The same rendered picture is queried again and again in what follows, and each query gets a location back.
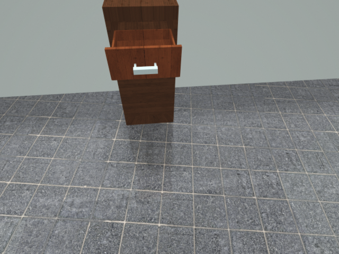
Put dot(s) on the drawer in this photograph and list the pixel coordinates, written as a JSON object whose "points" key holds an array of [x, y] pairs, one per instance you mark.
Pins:
{"points": [[143, 48]]}

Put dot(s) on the handle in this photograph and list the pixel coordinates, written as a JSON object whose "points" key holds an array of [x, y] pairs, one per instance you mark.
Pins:
{"points": [[145, 70]]}

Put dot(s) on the cabinet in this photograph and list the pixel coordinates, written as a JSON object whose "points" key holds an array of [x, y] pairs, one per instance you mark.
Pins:
{"points": [[144, 101]]}

